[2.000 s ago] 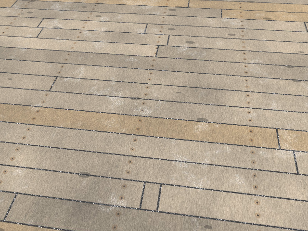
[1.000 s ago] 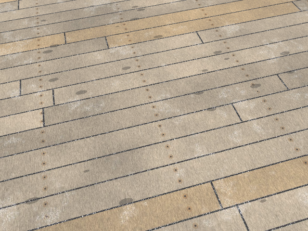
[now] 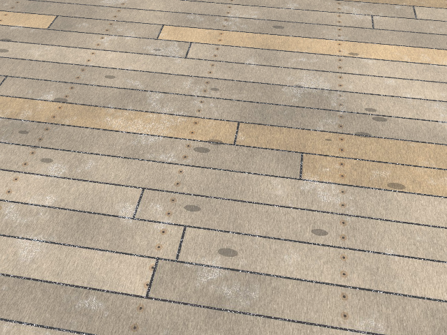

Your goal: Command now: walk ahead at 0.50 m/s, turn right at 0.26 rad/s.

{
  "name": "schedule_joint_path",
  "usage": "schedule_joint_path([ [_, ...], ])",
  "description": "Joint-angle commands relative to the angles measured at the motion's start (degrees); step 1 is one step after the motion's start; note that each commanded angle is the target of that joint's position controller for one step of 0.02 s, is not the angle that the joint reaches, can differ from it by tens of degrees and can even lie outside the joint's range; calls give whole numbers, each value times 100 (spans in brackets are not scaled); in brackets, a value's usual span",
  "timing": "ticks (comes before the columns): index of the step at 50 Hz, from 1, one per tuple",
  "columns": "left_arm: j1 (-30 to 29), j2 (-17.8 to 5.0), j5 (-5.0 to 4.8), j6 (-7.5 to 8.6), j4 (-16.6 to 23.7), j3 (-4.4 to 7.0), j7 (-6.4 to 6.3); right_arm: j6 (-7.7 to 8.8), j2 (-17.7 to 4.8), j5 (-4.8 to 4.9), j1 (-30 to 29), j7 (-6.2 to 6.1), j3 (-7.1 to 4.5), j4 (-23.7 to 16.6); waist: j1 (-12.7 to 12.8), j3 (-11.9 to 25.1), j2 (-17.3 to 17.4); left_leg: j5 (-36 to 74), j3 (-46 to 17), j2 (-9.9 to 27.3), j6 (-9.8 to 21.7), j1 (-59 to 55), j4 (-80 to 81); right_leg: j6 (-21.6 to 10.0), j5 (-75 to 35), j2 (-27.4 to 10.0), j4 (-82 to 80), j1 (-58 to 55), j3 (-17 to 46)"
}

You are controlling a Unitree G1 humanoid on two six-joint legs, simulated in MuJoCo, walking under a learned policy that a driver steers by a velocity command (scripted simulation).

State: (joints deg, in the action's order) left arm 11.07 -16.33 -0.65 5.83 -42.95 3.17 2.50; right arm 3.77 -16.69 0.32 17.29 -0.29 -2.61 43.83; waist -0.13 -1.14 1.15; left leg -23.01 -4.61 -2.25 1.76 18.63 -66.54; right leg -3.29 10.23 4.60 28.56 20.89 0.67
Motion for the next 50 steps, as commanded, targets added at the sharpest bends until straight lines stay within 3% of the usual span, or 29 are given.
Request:
schedule_joint_path([
  [1, 501, -708, 64, -20, 237, 152, -63, 282, -622, -139, -522, 32, -170, -761, 118, 338, -393, 425, -185, 585, -71, 2019, 256, -1169, -732, -1613, -1388, -1998, 2542],
  [3, 459, -715, 16, -55, 266, 159, -123, 250, -514, -118, -461, 35, -142, -762, 29, 340, -604, 401, -74, 590, -220, 1763, 896, -1253, -915, -1481, -1577, -1654, 2357],
  [5, 600, -754, -65, -78, 230, 179, -190, 200, -400, -144, -760, 27, -90, -828, 101, 182, -494, 504, 107, 499, -389, 1651, 1644, -1218, -1343, -1316, -1640, -1311, 1956],
  [6, 599, -957, -62, -109, 207, 237, -234, 198, -272, -119, -934, 28, -43, -886, 95, 172, -594, 909, 139, 456, -438, 1511, 2112, -1162, -1154, -1286, -1661, -1139, 1858],
  [7, 718, -841, -68, -121, 184, 216, -264, 180, -290, -164, -1171, 13, -60, -890, 229, 189, -377, 1465, 127, 392, -452, 1467, 2250, -1020, -1055, -1130, -1754, -1136, 1770],
  [8, 700, -1083, -42, -154, 174, 278, -291, 190, -243, -93, -1278, 20, -31, -959, 177, 75, -723, 1748, 119, 328, -480, 1309, 2706, -1024, -1496, -1202, -1641, -928, 1741],
  [9, 779, -1005, -74, -198, 154, 278, -313, 204, -282, -109, -1467, 36, -25, -978, 283, 11, -654, 2019, 167, 207, -512, 1065, 3012, -914, -2113, -1033, -1512, -776, 1536],
  [12, 1140, -978, -100, -381, 23, 304, -397, 251, -360, -76, -1777, 85, -79, -1065, 364, 261, -661, 2546, 115, -113, -485, 524, 3600, -625, -2205, -954, -973, -897, 1678],
  [15, 814, -941, -96, -475, 197, 325, -475, 259, -546, -72, -1437, 83, -185, -971, 40, 399, -774, 2493, -101, -49, -286, -22, 4066, -368, -1938, -962, -331, -1077, 2126],
  [16, 627, -843, -91, -482, 302, 305, -477, 273, -628, -110, -1120, 53, -228, -897, -172, 541, -718, 2894, -72, 117, -148, -564, 4398, -185, -1846, -762, 118, -955, 2066],
  [17, 604, -575, -22, -464, 450, 226, -459, 273, -886, -203, -648, -3, -290, -859, -337, 1103, -313, 3759, -547, 844, 156, -1657, 4314, 31, -1058, -442, 1157, -535, 1816],
  [18, 1563, -105, 84, -451, 400, 103, -436, 175, -1116, -287, -467, -59, -301, -917, 60, 1773, 1107, 5901, -1961, 2328, 913, -3190, 3859, 355, 2743, 263, 2735, 686, 1234],
  [19, 2225, -525, -48, -471, 365, 109, -415, 37, -1050, -136, -313, -7, -324, -823, 135, 2326, 1683, 4834, -3221, 3081, 1541, -3411, 4032, 474, 3271, 9, 3872, 1303, 945],
  [20, 1854, -907, -110, -562, 269, 240, -453, -26, -671, -99, -595, -8, -240, -943, 37, 1726, 895, 3732, -2823, 2631, 1370, -2839, 4307, 656, 2727, -256, 4357, 1591, 896],
  [22, 971, -1033, -41, -802, 388, 340, -536, -140, -308, -120, -1160, -4, -96, -965, 4, 762, 112, 2886, -1363, 1766, 827, -1606, 4647, 779, 2049, -515, 4213, 1561, 608],
  [23, 1085, -909, -68, -888, 497, 332, -540, -166, -497, -178, -1349, -11, -141, -920, 218, 646, 681, 2731, -1229, 1882, 1007, -1086, 4797, 857, 1844, -622, 4248, 1315, 536],
  [25, 1123, -697, -49, -923, 536, 290, -511, -164, -526, -212, -1415, -26, -179, -818, 223, 445, 863, 2766, -567, 1590, 1104, -543, 5066, 918, 1557, -666, 3863, 935, 282],
  [28, 674, -607, 9, -907, 704, 269, -502, -170, -575, -179, -1273, -105, -218, -690, 51, 653, 403, 2886, -288, 1741, 1247, -862, 5189, 861, 1264, -775, 3356, 925, 228],
  [31, 453, -526, -1, -870, 872, 190, -343, -195, -856, -52, -1309, -87, -324, -598, 9, 657, 686, 1205, -160, 1904, 1229, -651, 5508, 698, 884, -991, 2435, 619, 70],
  [35, 243, -672, -21, -801, 897, 220, -212, -154, -1121, 77, -1204, 11, -422, -483, -25, 472, 545, 187, 2, 2002, 1024, -586, 5700, 322, 871, -877, 1466, 104, -243],
  [38, 519, -641, -31, -771, 738, 245, -160, -183, -1137, 196, -1241, 73, -431, -384, 212, 387, 414, -362, 294, 1942, 779, -450, 5373, 16, 623, -706, 362, -655, -557],
  [39, 817, -667, -34, -762, 568, 280, -174, -200, -1003, 196, -1212, 76, -399, -338, 321, 392, 313, -590, 540, 1746, 601, -168, 5006, -107, 626, -550, 56, -1184, -635],
  [40, 1318, -744, -56, -748, 364, 326, -220, -194, -651, 129, -1166, 116, -283, -289, 468, 416, -135, -669, 921, 1392, 329, 490, 4072, -322, 964, -656, -383, -2034, -198],
  [41, 1832, -1123, -32, -696, 327, 376, -304, -142, -66, -100, -1320, 224, -68, -436, 580, 491, -1660, -1118, 1512, 712, -195, 1836, 1815, -793, 970, -2023, -1031, -2909, 1832],
  [42, 1593, -1595, 62, -563, 502, 439, -269, -46, -420, 1, -1504, 244, -178, -630, 537, 128, -1785, -1147, 847, 266, -227, 3233, 946, -1581, 2252, -2746, -1743, -2642, 3516],
  [43, 1338, -1219, 90, -421, 606, 346, -249, 21, -869, 135, -1677, 261, -287, -591, 560, -174, -1155, -555, 421, 652, -103, 3441, 594, -1444, 2391, -2619, -1916, -2499, 3112],
  [44, 1109, -1014, 90, -321, 597, 267, -258, 51, -893, 183, -1565, 292, -312, -507, 401, -306, -1097, 111, 313, 764, -20, 3524, 673, -1206, 2053, -2425, -1898, -2455, 2582],
  [46, 846, -857, 51, -267, 623, 187, -281, 42, -792, 61, -1380, 297, -294, -282, 277, -282, -789, 930, 235, 910, -105, 3232, 915, -886, 859, -2144, -1974, -2366, 1707],
  [50, 911, -842, 202, -171, 535, 184, -361, -10, -498, 144, -1279, 307, -215, -148, 270, -170, -594, 2053, 124, 684, -325, 2742, 1319, -674, -795, -1862, -2096, -2144, 408],
])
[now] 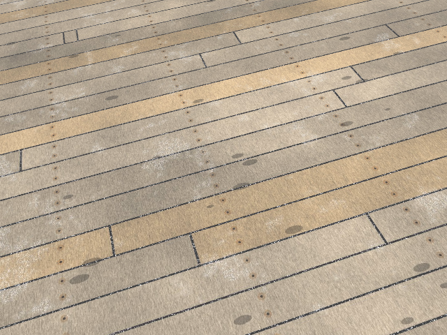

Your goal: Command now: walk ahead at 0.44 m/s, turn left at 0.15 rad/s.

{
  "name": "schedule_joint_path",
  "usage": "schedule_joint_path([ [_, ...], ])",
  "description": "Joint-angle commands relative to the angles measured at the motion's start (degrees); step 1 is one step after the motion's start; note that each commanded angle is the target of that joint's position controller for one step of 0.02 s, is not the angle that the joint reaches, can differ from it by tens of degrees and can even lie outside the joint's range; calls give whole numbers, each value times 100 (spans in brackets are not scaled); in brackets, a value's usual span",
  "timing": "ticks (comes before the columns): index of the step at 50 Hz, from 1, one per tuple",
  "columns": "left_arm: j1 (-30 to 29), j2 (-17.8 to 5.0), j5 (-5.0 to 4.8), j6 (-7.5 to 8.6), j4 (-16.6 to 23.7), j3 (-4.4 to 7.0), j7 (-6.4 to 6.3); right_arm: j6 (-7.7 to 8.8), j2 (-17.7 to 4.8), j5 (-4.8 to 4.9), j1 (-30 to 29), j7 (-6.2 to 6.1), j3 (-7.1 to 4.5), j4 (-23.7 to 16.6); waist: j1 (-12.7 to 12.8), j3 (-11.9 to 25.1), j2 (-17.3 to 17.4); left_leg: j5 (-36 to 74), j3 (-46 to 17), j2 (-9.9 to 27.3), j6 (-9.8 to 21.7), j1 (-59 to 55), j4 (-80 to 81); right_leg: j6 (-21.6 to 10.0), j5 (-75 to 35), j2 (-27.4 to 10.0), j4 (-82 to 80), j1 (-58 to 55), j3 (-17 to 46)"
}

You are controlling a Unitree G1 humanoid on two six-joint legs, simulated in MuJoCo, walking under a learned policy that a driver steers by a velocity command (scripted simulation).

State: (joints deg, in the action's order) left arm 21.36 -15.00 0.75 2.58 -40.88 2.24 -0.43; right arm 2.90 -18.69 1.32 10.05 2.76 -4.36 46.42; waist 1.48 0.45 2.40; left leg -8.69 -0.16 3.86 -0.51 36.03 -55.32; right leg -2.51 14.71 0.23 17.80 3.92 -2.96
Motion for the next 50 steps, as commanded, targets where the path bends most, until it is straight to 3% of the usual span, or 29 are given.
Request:
schedule_joint_path([
  [1, -134, -935, 53, 167, 306, 270, -71, 62, -248, 44, -595, 6, -20, -429, 126, -417, -707, 838, -326, 1, -133, 896, 511, -686, -1376, -1324, -1049, -375, 438],
  [7, 168, -1004, -67, 200, -40, 330, -79, 86, 15, 10, -1285, 139, 134, -788, 388, -834, -647, 1418, 92, -120, 98, 447, 1962, -583, -1686, -1468, -1189, -466, -279],
  [9, 109, -1021, -82, 116, -88, 333, -109, 123, 14, -36, -1364, 220, 136, -902, 323, -836, -656, 1073, 335, -295, 253, 311, 2288, -485, -3220, -1478, -700, -791, -496],
  [11, -4, -1204, -106, 18, -54, 377, -214, 145, -203, -85, -975, 259, 33, -916, 49, -318, -971, 647, 666, -669, 439, -346, 2251, -292, -5639, -1457, 261, -1067, -600],
  [13, -193, -1293, -125, -56, 39, 387, -283, 136, -662, -61, 430, 169, -203, -613, -685, 541, -964, 1002, 669, -1034, 738, -2206, 2605, 14, -6219, -1191, 2169, -596, -716],
  [14, -179, -1186, -69, 17, 145, 328, -271, 78, -984, -84, 1098, 27, -309, -532, -1017, 1044, -451, 2255, -247, -426, 1065, -3871, 2708, 338, -4289, -880, 3791, 713, -653],
  [15, 735, -279, 102, 158, 388, 36, -123, 59, -1610, -191, 956, -62, -372, -691, -220, 2067, 1389, 4363, -3299, 1655, 2600, -6245, 2256, 815, 2206, 316, 6466, 3235, -234],
  [16, 477, -921, -32, 285, 263, 116, -33, 18, -1239, -193, 1056, -95, -304, -851, -749, 3248, 399, 3565, -4032, 1809, 2808, -6360, 2820, 744, 2313, 331, 7190, 3310, 1160],
  [17, -245, -1141, -245, 295, 465, 186, -11, -5, -986, -157, 683, -110, -242, -929, -800, 2462, 156, 3040, -3118, 1462, 2412, -5688, 2994, 585, 1905, -24, 6889, 3560, 1225],
  [18, -538, -1058, -189, 281, 574, 161, -74, -17, -790, -27, 311, -127, -195, -926, -575, 1469, -303, 2621, -2548, 1110, 2093, -4577, 3223, 536, 1537, -233, 6254, 3662, 1021],
  [19, -785, -1045, -39, 203, 546, 187, -163, -60, -570, 35, 7, -161, -116, -965, -417, 838, -617, 2306, -2175, 867, 1834, -3609, 3509, 534, 1281, -360, 5806, 3475, 854],
  [21, -342, -1043, -27, 28, 568, 201, -182, -96, -692, -133, -236, -188, -161, -1052, 5, 437, -40, 2474, -2038, 751, 2023, -2194, 3812, 651, 1204, -391, 5327, 2709, 892],
  [24, -278, -727, 46, -33, 499, 120, -248, -111, -769, -134, -336, -232, -210, -1027, 91, 511, 9, 3361, -1539, 419, 1782, -1611, 3657, 794, 920, -249, 4081, 2366, 634],
  [26, -378, -703, 59, -75, 506, 109, -256, -208, -882, -81, -337, -300, -254, -1021, 42, 827, 20, 2903, -1542, 338, 1604, -1582, 3551, 839, 338, -174, 3657, 2153, 677],
  [28, -620, -702, 18, -128, 595, 115, -234, -321, -887, -34, -412, -361, -258, -1039, -14, 858, 209, 1631, -1672, 207, 1427, -1512, 3567, 839, -28, -101, 3272, 2072, 733],
  [31, -1027, -729, -26, -123, 757, 143, -177, -436, -840, -27, -392, -401, -245, -1056, -167, 634, 461, 152, -2108, 115, 1264, -1549, 3545, 779, -63, 25, 2601, 2046, 818],
  [33, -992, -764, -43, -52, 761, 172, -122, -472, -751, -40, -352, -396, -207, -1049, -186, 651, 611, 328, -2286, 188, 1190, -1852, 3230, 699, 4, 32, 2038, 1884, 786],
  [35, -790, -733, -12, 50, 710, 207, -71, -496, -515, -8, -317, -402, -105, -1042, -18, 659, 568, 600, -2278, 5, 894, -1933, 2724, 494, -805, -29, 709, 1156, 701],
  [36, -759, -999, 81, 68, 781, 259, -97, -492, -266, -78, -23, -403, -13, -1004, -121, 759, 122, -315, -1996, -280, 563, -1664, 2117, 202, -1250, -851, 336, 637, 1375],
  [37, -1160, -1457, 227, -2, 921, 343, -130, -439, -66, -134, 391, -390, 40, -1036, -587, 571, -1430, -2203, -1081, -1161, 196, -758, 1181, -590, -2627, -1934, 238, 293, 2644],
  [38, -946, -1077, 315, -6, 817, 268, -108, -371, -436, -178, 233, -395, -44, -1046, -341, 710, -1761, -2827, -953, -945, -66, -684, 184, -1357, -2529, -2370, 44, 643, 3503],
  [39, -1012, -815, 249, 16, 830, 177, -76, -380, -702, -134, 165, -405, -128, -939, -271, 590, -1253, -2584, -1080, -816, -178, -811, -325, -1337, -2234, -2081, 83, 809, 3215],
  [40, -1199, -654, 153, 19, 796, 127, -49, -436, -585, -144, 188, -415, -123, -807, -350, 533, -944, -2321, -1007, -693, -298, -895, -356, -1040, -1961, -1682, 175, 855, 2681],
  [41, -1360, -550, 54, 13, 778, 80, -17, -505, -407, -195, 225, -428, -77, -717, -402, 460, -938, -2129, -854, -532, -423, -1030, -69, -799, -1771, -1388, 199, 904, 2332],
  [43, -1465, -718, -37, -74, 733, 137, 8, -522, -66, -212, 24, -389, 40, -716, -359, 243, -1101, -1812, -451, -487, -533, -1529, 1038, -571, -1954, -919, 288, 1146, 1864],
  [44, -1257, -892, -55, -129, 699, 214, 2, -494, -31, -179, -167, -381, 48, -761, -211, 229, -1246, -1700, -314, -592, -533, -1618, 1449, -607, -2039, -829, 358, 992, 1875],
  [47, -978, -1096, -127, -242, 691, 322, -37, -445, -204, -36, -131, -409, -30, -691, -130, 380, -1471, -1065, -203, -743, -385, -1808, 2536, -736, -2051, -898, 487, 478, 2300],
  [49, -971, -1077, -205, -279, 716, 342, -83, -414, -309, -58, -2, -420, -81, -609, -185, 455, -1368, -423, -209, -687, -152, -2322, 3191, -612, -1924, -860, 571, 648, 2450],
  [50, -967, -1015, -202, -262, 734, 330, -97, -404, -430, -109, 85, -433, -121, -615, -215, 575, -1192, -128, -327, -426, 4, -2788, 3159, -470, -1751, -795, 687, 1013, 2404],
])
Over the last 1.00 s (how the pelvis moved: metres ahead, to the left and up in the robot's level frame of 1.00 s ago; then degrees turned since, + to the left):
0.30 -0.06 0.02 -28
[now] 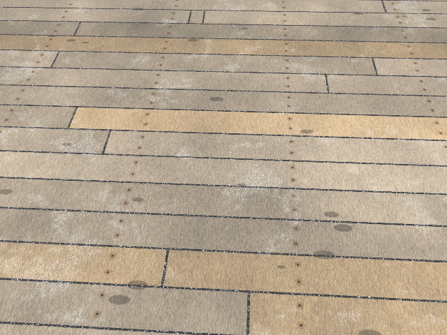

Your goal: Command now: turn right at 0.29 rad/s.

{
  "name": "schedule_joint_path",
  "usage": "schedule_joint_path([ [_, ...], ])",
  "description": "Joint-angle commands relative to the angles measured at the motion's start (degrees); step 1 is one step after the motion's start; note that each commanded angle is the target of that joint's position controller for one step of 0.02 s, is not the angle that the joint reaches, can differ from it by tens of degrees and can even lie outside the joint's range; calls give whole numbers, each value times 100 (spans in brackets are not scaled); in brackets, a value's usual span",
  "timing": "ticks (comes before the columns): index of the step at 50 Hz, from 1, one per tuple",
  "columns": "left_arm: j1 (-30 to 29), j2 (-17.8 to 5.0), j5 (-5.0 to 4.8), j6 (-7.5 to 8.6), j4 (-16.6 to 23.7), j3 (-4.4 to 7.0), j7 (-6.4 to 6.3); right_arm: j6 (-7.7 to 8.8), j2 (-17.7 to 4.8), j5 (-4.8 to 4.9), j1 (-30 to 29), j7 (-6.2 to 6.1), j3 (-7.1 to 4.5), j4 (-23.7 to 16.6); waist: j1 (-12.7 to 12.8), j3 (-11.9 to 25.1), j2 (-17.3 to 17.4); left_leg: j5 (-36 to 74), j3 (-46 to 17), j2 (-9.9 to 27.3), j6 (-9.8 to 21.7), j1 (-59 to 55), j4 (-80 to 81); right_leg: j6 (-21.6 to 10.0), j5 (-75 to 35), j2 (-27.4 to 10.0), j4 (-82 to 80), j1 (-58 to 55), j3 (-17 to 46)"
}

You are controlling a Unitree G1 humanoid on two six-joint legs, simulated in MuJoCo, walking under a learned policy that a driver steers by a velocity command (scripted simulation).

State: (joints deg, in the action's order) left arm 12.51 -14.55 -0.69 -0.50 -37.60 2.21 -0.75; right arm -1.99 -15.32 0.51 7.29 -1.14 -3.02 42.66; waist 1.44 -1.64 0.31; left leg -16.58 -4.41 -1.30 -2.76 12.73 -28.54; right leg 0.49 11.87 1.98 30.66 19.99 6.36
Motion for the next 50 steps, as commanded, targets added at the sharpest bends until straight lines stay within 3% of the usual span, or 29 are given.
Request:
schedule_joint_path([
  [1, -101, -897, -23, 91, 507, 296, -56, 74, -1025, -104, 434, -65, -332, -208, -147, 870, -390, 1071, -172, 532, 498, -792, 250, -550, -1150, -674, -279, -79, 1054],
  [2, -210, -788, -18, 126, 582, 277, -33, 38, -1090, -119, 459, -60, -393, -118, -135, 707, 545, 1147, -511, 830, 840, -708, 430, -288, -377, -165, 180, 374, 333],
  [3, -264, -804, 19, 131, 622, 281, -10, 25, -1028, -143, 438, -58, -378, -161, -227, 522, 1070, 1441, -1083, 1405, 1236, -694, 781, -100, 435, 103, 701, 797, -55],
  [4, -268, -861, 31, 119, 634, 328, 5, 47, -956, -167, 267, -89, -353, -241, -253, 435, 1341, 2001, -1476, 1941, 1584, -712, 896, -4, 1491, 80, 1482, 1090, -279],
  [6, -217, -999, -1, 22, 618, 443, 16, 158, -881, -122, 163, -152, -310, -315, -249, 302, 874, 3321, -1511, 2326, 1861, -837, 794, 167, 2249, -134, 3005, 1594, -149],
  [7, -114, -894, -22, -36, 581, 429, 21, 193, -899, -49, 18, -164, -319, -315, -137, 251, 679, 3453, -1191, 2190, 1699, -939, 713, 215, 2092, -275, 2963, 1705, -83],
  [9, -219, -646, -18, -88, 628, 325, 58, 159, -1032, 12, -41, -159, -376, -258, -204, 229, 768, 3590, -620, 1877, 1469, -961, 640, 295, 1602, -378, 2451, 1521, -371],
  [12, -429, -625, -88, -112, 801, 286, 176, 44, -1158, -21, 4, -140, -421, -228, -318, 397, 1033, 3647, -110, 1715, 1448, -766, 608, 239, 1252, -302, 1574, 642, -790],
  [14, -221, -786, -93, -145, 758, 354, 225, 41, -1230, 100, 71, -107, -443, -203, -284, 525, 1035, 2818, 50, 1727, 1228, -770, 459, 95, 760, -192, 731, 182, -993],
  [16, 225, -882, -68, -194, 595, 448, 161, 118, -1125, 172, 243, -34, -406, -114, -80, 626, 673, 934, 355, 1516, 898, -23, -70, -205, 198, 119, -130, -1027, -1172],
  [17, 732, -1123, -114, -188, 474, 565, 103, 185, -806, 32, 378, 30, -311, -61, 101, 750, -120, -157, 821, 1177, 571, 873, -1201, -485, 265, -179, -436, -2040, -514],
  [18, 1069, -1981, -68, -106, 637, 710, 55, 278, -346, -228, 53, 82, -138, -501, 141, 765, -1939, -2135, 1099, 224, 62, 2927, -3238, -1543, 713, -1938, -1121, -2813, 2620],
  [19, 1340, -1689, 86, 101, 633, 591, 147, 421, -705, -48, -506, 95, -236, -641, 554, 865, -1343, -2170, 10, 115, 130, 3470, -3968, -2200, 1912, -2369, -1814, -2472, 3803],
  [20, 1108, -1385, 102, 240, 599, 480, 161, 499, -959, 127, -632, 136, -311, -679, 362, 298, -1020, -1663, -136, 364, 295, 3668, -4010, -2003, 2622, -2239, -1958, -2154, 3466],
  [21, 850, -1213, 45, 299, 601, 426, 137, 548, -1042, 114, -521, 145, -349, -574, 182, 2, -785, -1146, -118, 517, 381, 3530, -3764, -1712, 2676, -1959, -1939, -1815, 2965],
  [22, 632, -1156, 20, 300, 644, 387, 92, 589, -1042, 8, -439, 129, -363, -464, 79, -94, -636, -689, -102, 594, 371, 3363, -3430, -1516, 2316, -1728, -1947, -1622, 2569],
  [24, 478, -1126, 71, 295, 718, 346, 5, 670, -928, -103, -358, 152, -356, -360, -37, -27, -586, 125, 27, 506, 275, 2756, -2900, -1327, 1382, -1295, -2053, -1316, 1904],
  [28, 640, -1143, 27, 353, 581, 366, -69, 722, -653, -69, -497, 192, -249, -290, 11, 27, -662, 1019, 126, 255, 33, 2265, -1460, -1265, 573, -1058, -2030, -1163, 1320],
  [32, 932, -1189, -12, 397, 308, 374, -33, 742, -537, 1, -860, 277, -127, -338, 295, -68, -711, 1547, 210, 315, -34, 1994, -618, -1240, 364, -1210, -2042, -1220, 1072],
  [38, 1165, -1254, -3, 379, -24, 397, 45, 801, -678, 98, -1121, 392, -54, -561, 434, -396, -670, 1013, 353, 388, 413, 2172, -264, -1285, -162, -1646, -1963, -1816, 942],
  [40, 1102, -1301, -22, 333, -87, 414, 35, 818, -755, 92, -884, 423, -77, -545, 275, -275, -674, 823, 536, 250, 619, 1802, -104, -1141, -1195, -1633, -1659, -2054, 716],
  [42, 960, -1230, 11, 295, -76, 371, -14, 808, -1009, 64, 159, 376, -240, -257, -296, 492, -481, 1051, 756, -113, 919, 138, 132, -836, -3449, -1193, -287, -1869, 57],
  [43, 861, -1078, 104, 303, 76, 282, -70, 790, -1318, 70, 1158, 343, -350, -104, -741, 1238, -114, 965, -240, 516, 1296, -1402, 59, -535, -3139, -924, 1195, -967, -300],
  [44, 1157, -693, 160, 421, 345, 153, -51, 753, -1932, 61, 1769, 341, -503, -14, -630, 1770, 1417, -133, -3077, 1836, 2264, -3166, 635, 46, -79, 83, 3435, 1326, -644],
  [45, 942, -871, 53, 570, 327, 151, -22, 763, -1431, 160, 1789, 366, -362, 22, -741, 1699, 1213, -1033, -4082, 2020, 2297, -3384, 1291, 10, 1826, 108, 4045, 2257, 50],
  [46, 479, -1123, -134, 677, 410, 210, 56, 734, -1179, 115, 1440, 321, -286, -64, -727, 909, 867, -1136, -3376, 1922, 2085, -2818, 1373, -82, 1442, -223, 4243, 2734, 92],
  [47, 198, -1089, -103, 750, 445, 182, 85, 696, -1085, 47, 1201, 291, -254, -164, -660, 560, 397, -734, -2818, 1702, 1947, -2207, 1408, -139, 1052, -440, 4043, 2663, -1],
  [48, 42, -1042, 43, 788, 472, 190, 93, 653, -970, 19, 1010, 270, -205, -234, -527, 241, 69, -256, -2435, 1499, 1877, -1611, 1531, -113, 747, -582, 3613, 2530, -59],
  [50, 66, -936, 193, 765, 493, 203, 95, 626, -870, -31, 803, 227, -154, -335, -266, 151, 196, 587, -1989, 1146, 1809, -926, 1753, -4, 394, -699, 3049, 1982, -112],
])
Over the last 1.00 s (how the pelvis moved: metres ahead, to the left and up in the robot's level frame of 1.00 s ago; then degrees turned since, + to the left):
0.30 0.02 -0.01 21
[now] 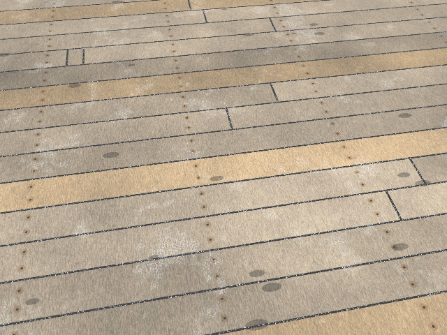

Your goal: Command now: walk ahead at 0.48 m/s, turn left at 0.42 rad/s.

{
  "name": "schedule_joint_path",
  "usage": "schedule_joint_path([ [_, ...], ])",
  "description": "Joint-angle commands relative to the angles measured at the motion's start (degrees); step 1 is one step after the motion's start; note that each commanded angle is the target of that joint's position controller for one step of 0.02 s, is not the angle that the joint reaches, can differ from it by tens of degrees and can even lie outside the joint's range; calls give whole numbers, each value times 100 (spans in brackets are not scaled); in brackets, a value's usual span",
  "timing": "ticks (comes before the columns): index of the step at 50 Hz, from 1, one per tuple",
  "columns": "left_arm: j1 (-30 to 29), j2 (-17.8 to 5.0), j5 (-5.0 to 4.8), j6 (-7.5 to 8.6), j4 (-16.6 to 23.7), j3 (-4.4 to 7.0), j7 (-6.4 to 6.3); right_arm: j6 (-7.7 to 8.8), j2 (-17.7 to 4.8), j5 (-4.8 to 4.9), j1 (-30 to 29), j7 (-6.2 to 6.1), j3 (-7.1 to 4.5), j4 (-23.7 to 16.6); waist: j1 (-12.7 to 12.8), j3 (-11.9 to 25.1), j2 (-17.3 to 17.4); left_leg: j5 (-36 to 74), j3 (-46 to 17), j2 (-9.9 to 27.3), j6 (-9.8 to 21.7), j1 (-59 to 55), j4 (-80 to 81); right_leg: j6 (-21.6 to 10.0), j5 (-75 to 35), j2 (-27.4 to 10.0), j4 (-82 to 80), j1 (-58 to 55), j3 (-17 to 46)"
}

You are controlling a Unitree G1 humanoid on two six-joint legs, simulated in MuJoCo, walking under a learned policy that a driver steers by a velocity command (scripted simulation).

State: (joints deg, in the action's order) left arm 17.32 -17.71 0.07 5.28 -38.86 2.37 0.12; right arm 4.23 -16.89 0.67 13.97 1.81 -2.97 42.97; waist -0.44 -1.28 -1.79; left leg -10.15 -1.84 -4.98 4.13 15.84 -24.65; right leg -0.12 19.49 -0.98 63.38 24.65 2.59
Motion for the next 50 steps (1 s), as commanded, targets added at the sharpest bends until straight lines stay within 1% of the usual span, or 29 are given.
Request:
schedule_joint_path([
  [1, -300, -551, 94, 156, 607, 170, 17, -1, -805, -43, 72, -101, -183, -381, 36, 118, 657, 248, -2135, 1511, 1201, -961, 1401, 142, -378, -392, -425, 1370, 206],
  [6, -1195, -246, 117, 125, 770, 50, -3, -21, -972, 59, 347, -241, -248, -235, -213, -67, 444, 953, -1298, 985, 873, -210, 1397, 414, -1981, -69, -2332, 796, -8],
  [7, -1392, -176, 55, 149, 830, 7, 20, -37, -1082, 68, 442, -253, -283, -199, -273, -121, 672, 1038, -1325, 1029, 860, -53, 1292, 426, -2232, -6, -2745, 555, -23],
  [10, -1846, -330, -34, 206, 905, 65, 88, -113, -981, 144, 849, -298, -278, -48, -426, -77, 596, 675, -1616, 1095, 693, -308, 1032, 393, -2534, 166, -3362, 174, 96],
  [13, -1623, -549, -74, 228, 855, 174, 98, -171, -1009, 130, 815, -324, -318, -53, -199, 19, 787, 872, -2083, 1361, 514, -879, 501, 168, -1974, 96, -3567, -91, 274],
  [14, -1306, -637, -73, 241, 778, 234, 78, -193, -972, 116, 753, -312, -318, -84, -8, 143, 829, 1203, -2100, 1308, 427, -875, 202, 33, -1781, 111, -3686, -559, 196],
  [15, -738, -795, -37, 255, 665, 331, 39, -197, -829, 83, 694, -284, -267, -135, 319, 533, 730, 1634, -1905, 1002, 265, -776, -552, -163, -1745, 21, -3860, -1449, 147],
  [16, 128, -1060, 60, 242, 610, 410, -19, -192, -492, -40, 686, -247, -140, -291, 685, 1452, 297, 900, -1575, 668, 100, -124, -2076, -536, -1318, -853, -3636, -2970, 931],
  [17, 561, -1479, 89, 159, 404, 503, 3, -131, 44, 100, 1641, -224, 29, -373, 327, 2331, -1569, -2163, -865, -174, -285, 1929, -4083, -1512, -407, -2268, -3920, -5003, 3479],
  [18, 593, -1010, -3, 119, 397, 430, 42, -130, -499, 210, 1576, -248, -46, -311, 424, 2125, -1339, -2254, -908, 278, -331, 2665, -4913, -1477, 1031, -2414, -4453, -4728, 4375],
  [19, 266, -647, -7, 100, 450, 331, 15, -155, -907, 213, 869, -259, -167, -380, 577, 1226, -630, -1694, -825, 508, -348, 2851, -5080, -1205, 1025, -2110, -4604, -3951, 3443],
  [20, -59, -524, 32, 69, 434, 272, 13, -188, -923, 122, 400, -277, -190, -486, 518, 623, -133, -1287, -602, 711, -371, 2696, -4914, -1004, 141, -1800, -4705, -3151, 2540],
  [22, -235, -354, 98, 93, 308, 218, 24, -203, -734, 44, 208, -210, -204, -587, 306, 107, -327, -927, -621, 1004, -392, 2237, -4465, -901, -1395, -1401, -4908, -2136, 1473],
  [23, -331, -289, 91, 113, 237, 203, 35, -244, -561, 86, 298, -210, -188, -573, 184, 111, -405, -784, -529, 997, -361, 2090, -4339, -865, -1270, -1193, -5104, -2016, 1179],
  [24, -351, -383, 61, 146, 164, 232, 50, -275, -418, 118, 393, -202, -149, -585, 78, 130, -588, -791, -468, 1022, -390, 2010, -4197, -1030, -1289, -1288, -5239, -1832, 1137],
  [26, -226, -351, -18, 208, 7, 244, 84, -299, -310, 46, 127, -177, -102, -630, 146, -95, -327, -742, -473, 1021, -437, 2146, -3723, -1173, -1991, -1285, -5385, -1750, 774],
  [27, -271, -557, -15, 193, -68, 297, 86, -285, -224, 28, 20, -168, -65, -702, 62, -83, -327, -559, -449, 1039, -458, 2244, -3307, -1248, -1830, -1379, -5476, -1793, 744],
  [28, -257, -565, -17, 192, -108, 308, 82, -271, -248, -13, -106, -158, -61, -693, 119, -63, -90, -199, -451, 1048, -436, 2311, -3075, -1240, -1872, -1311, -5564, -1923, 600],
  [29, -280, -705, -29, 183, -153, 334, 82, -234, -172, -1, -268, -114, -8, -762, 121, -125, -252, 90, -412, 1105, -438, 2230, -2609, -1286, -2050, -1398, -5585, -1841, 475],
  [33, 106, -888, -181, 51, -419, 354, 70, -39, -197, -14, -1198, 20, 52, -952, 428, -268, -86, 888, 83, 905, -438, 1590, -1235, -1127, -2240, -1147, -5522, -1751, 165],
  [37, 325, -1103, -228, -75, -626, 405, 37, 43, -497, 38, -1269, 55, -61, -1040, 215, -179, -246, 598, 28, 733, -268, 1023, -570, -931, -2378, -1410, -5088, -2172, 459],
  [39, 293, -962, -211, -115, -664, 333, 11, 53, -820, -13, -263, -18, -258, -745, -372, 456, -198, 599, 226, 519, -32, -659, -220, -647, -3356, -1028, -3844, -1884, 163],
  [40, 239, -640, -104, -100, -558, 195, 8, 31, -1174, -87, 698, -98, -390, -579, -818, 1213, 79, 587, -419, 1241, 243, -2166, -396, -394, -2434, -699, -2399, -1029, -83],
  [41, 919, 81, -73, -45, -389, -23, 8, -28, -1718, -193, 1061, -149, -489, -533, -540, 2074, 1620, -312, -2839, 2812, 1025, -3972, -27, 17, 769, 150, -273, 1001, -330],
  [42, 813, -391, -224, 4, -488, 85, 3, -39, -1235, -163, 1093, -134, -374, -523, -697, 2138, 1428, -1287, -3758, 2880, 1189, -3646, 601, 28, 1422, 102, 662, 1588, 415],
  [43, 405, -762, -331, 4, -375, 212, 7, -19, -925, -95, 756, -123, -265, -507, -630, 1247, 1160, -1414, -2952, 2698, 963, -3020, 737, -38, 1004, -153, 911, 1978, 432],
  [45, -37, -676, -190, -68, -313, 237, -39, 35, -459, -82, 108, -85, -130, -474, -326, 412, 778, -580, -1738, 2188, 681, -1810, 1068, -49, 185, -505, 531, 1749, 285],
  [47, 214, -430, -185, -197, -353, 221, -15, 134, -407, -150, -143, -71, -148, -400, 2, 318, 976, 212, -1139, 2096, 704, -1162, 1366, 25, -250, -683, 323, 1168, 347],
  [50, 3, -280, -170, -354, -289, 211, -15, 269, -400, -122, -201, -102, -192, -244, 62, -45, 576, 1141, -377, 2036, 707, -861, 1656, 86, -636, -716, 54, 1282, 411],
])
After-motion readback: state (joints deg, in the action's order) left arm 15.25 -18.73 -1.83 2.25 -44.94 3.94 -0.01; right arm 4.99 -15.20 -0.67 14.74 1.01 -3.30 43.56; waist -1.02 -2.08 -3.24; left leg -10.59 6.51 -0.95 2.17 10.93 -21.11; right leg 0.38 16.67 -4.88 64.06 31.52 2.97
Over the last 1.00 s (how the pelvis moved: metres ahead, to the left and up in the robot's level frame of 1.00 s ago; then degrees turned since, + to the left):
0.26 -0.06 0.01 -13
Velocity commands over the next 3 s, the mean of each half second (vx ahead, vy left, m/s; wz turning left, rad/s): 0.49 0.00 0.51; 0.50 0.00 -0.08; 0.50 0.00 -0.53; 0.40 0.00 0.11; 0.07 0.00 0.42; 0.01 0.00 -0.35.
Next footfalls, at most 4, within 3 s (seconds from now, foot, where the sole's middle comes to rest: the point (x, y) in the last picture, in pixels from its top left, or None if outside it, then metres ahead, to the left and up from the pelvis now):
0.32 right None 0.38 -0.12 -0.78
0.80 left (152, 310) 0.55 0.22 -0.78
1.32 right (222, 221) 0.87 0.01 -0.78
1.86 left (176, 150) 1.19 0.19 -0.78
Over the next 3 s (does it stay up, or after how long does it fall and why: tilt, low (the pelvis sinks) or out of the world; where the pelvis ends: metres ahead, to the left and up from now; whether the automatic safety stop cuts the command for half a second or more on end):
stays up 1.14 0.06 -0.01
